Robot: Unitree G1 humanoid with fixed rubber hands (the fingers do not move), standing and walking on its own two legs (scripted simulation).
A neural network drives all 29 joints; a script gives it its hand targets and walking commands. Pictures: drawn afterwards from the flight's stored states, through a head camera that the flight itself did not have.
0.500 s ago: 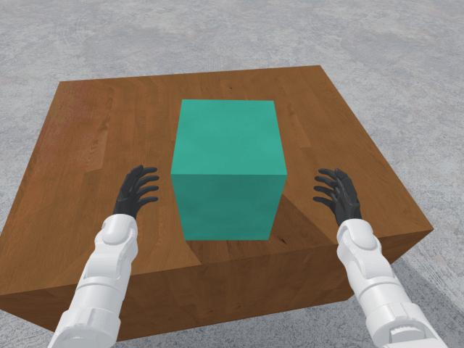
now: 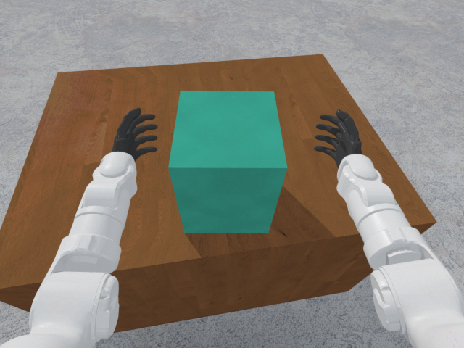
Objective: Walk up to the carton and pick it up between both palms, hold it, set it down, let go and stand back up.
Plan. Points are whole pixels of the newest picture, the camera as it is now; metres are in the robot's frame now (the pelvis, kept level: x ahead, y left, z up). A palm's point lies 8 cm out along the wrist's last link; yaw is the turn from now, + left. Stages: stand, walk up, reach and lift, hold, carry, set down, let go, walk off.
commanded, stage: reach and lift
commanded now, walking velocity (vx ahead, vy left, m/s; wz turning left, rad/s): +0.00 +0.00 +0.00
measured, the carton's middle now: (227, 166) +0.48 +0.02 -0.02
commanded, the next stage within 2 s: none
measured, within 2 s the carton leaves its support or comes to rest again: neither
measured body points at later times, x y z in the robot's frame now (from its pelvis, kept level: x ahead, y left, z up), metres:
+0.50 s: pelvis +0.00 +0.00 +0.00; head +0.05 +0.01 +0.44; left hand +0.47 +0.21 +0.15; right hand +0.48 -0.19 +0.16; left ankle +0.00 +0.13 -0.75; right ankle +0.00 -0.11 -0.75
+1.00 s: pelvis -0.01 +0.00 -0.01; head +0.08 +0.02 +0.43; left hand +0.46 +0.21 +0.06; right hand +0.48 -0.19 +0.08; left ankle +0.00 +0.14 -0.75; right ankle +0.00 -0.11 -0.75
